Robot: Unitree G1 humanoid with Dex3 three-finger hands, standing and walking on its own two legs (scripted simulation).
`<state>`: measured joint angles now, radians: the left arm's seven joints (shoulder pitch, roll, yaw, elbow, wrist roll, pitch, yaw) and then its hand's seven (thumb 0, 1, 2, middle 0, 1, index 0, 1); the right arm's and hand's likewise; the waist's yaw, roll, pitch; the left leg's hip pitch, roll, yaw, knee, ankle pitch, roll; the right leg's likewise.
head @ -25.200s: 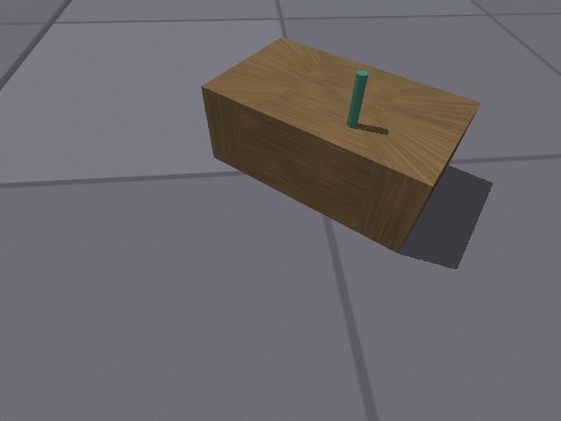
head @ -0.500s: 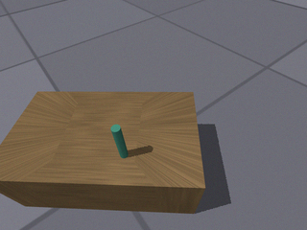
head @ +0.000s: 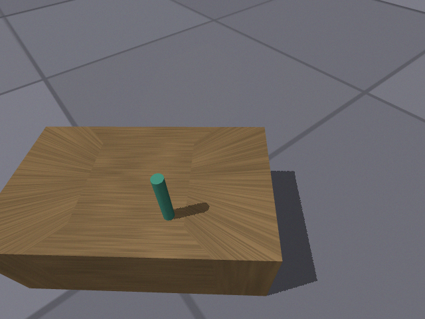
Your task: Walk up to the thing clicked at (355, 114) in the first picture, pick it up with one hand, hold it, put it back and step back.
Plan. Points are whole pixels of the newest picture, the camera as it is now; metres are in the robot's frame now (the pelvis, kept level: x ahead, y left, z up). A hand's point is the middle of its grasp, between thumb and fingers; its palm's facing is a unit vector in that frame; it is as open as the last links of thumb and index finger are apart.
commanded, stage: stand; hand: left
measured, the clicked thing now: (163, 198) +0.52 +0.18 -0.25
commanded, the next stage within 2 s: none
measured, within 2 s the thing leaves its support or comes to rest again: neither
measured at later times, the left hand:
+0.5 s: hand out of the picture +0.08 +0.25 -0.15, palm faces +0.01 -0.93 -0.36, open 7.4 cm
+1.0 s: hand out of the picture +0.09 +0.26 -0.15, palm faces -0.01 -0.93 -0.36, open 7.4 cm
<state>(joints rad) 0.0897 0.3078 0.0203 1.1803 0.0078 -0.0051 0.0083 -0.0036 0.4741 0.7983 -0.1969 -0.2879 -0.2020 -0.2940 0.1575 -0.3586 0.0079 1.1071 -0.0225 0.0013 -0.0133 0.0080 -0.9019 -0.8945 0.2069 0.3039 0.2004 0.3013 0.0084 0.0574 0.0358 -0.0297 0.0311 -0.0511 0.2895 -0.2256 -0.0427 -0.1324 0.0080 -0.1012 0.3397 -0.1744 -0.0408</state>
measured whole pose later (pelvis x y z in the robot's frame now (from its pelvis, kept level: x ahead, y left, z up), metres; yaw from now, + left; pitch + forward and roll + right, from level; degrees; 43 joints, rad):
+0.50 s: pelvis +0.00 +0.00 +0.00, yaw +0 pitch -2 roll +0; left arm 0.09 0.32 0.02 1.17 0.01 -0.01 0.00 0.00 0.90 0.90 -0.20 -0.30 -0.21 -0.31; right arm 0.16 -0.36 0.01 1.11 -0.02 0.00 -0.01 0.01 -0.90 -0.89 0.21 0.30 0.20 0.30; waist 0.00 0.05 0.04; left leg -0.02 0.03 -0.04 0.28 -0.23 -0.04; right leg -0.13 0.01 -0.09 0.33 -0.17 -0.04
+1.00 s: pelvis +0.00 +0.01 +0.00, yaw -1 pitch -2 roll +0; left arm 0.09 0.32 0.02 1.16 0.00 -0.01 0.00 0.00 0.90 0.90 -0.20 -0.30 -0.21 -0.31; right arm 0.14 -0.36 0.01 1.11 -0.02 -0.01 -0.01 0.01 -0.90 -0.89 0.21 0.30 0.20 0.30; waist 0.00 0.04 0.04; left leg -0.01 0.02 -0.03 0.27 -0.22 -0.03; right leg -0.12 0.00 -0.08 0.33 -0.17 -0.03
